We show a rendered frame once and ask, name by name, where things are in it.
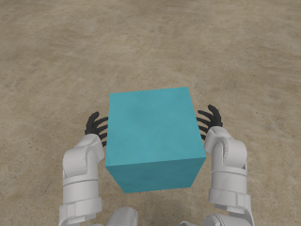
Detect right robot forearm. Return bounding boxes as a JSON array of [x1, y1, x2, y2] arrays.
[[203, 126, 255, 226]]

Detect robot left thigh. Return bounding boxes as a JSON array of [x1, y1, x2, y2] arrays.
[[104, 207, 138, 226]]

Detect left robot hand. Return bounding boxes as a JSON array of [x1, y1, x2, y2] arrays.
[[85, 111, 109, 147]]

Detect robot right upper arm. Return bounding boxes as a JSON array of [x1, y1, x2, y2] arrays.
[[201, 213, 251, 226]]

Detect right robot hand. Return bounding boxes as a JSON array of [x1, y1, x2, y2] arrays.
[[196, 105, 223, 140]]

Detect carton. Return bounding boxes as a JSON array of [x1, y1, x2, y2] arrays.
[[104, 87, 207, 194]]

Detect left robot forearm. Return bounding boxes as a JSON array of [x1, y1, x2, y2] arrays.
[[58, 134, 105, 226]]

